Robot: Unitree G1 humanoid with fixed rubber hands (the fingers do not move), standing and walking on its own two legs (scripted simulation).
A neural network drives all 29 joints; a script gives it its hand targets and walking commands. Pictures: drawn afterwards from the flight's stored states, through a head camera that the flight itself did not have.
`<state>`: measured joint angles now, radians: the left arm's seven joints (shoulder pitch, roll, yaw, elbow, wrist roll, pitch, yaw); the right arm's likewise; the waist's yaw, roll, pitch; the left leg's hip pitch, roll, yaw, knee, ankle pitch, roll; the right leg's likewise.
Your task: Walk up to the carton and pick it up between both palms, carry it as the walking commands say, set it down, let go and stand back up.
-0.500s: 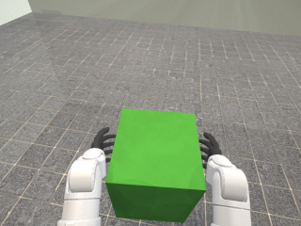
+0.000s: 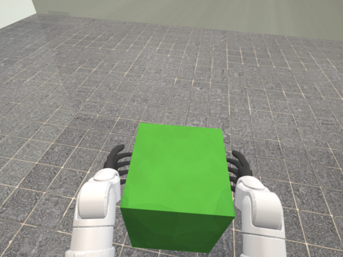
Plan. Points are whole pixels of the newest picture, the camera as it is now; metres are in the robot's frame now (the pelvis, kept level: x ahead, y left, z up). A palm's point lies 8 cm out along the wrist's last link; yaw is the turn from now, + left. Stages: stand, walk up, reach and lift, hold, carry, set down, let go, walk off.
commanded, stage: carry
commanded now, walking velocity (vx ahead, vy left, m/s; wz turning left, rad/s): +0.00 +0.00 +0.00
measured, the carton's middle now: (175, 190) +0.30 -0.01 +0.00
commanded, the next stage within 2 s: none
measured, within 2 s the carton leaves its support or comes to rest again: neither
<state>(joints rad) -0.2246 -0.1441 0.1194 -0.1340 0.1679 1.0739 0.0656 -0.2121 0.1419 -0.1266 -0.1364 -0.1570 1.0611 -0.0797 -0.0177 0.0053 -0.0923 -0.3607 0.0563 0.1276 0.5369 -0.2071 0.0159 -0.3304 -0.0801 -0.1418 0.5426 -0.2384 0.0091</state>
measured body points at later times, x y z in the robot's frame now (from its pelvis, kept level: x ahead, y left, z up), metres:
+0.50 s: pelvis +0.01 +0.00 +0.00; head -0.01 +0.00 +0.45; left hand +0.31 +0.14 +0.06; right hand +0.30 -0.16 +0.06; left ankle +0.04 +0.11 -0.73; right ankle +0.02 -0.12 -0.73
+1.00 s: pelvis +0.19 +0.00 +0.01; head +0.20 +0.01 +0.46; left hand +0.48 +0.15 +0.07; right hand +0.47 -0.15 +0.07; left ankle +0.18 +0.11 -0.70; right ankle +0.09 -0.11 -0.73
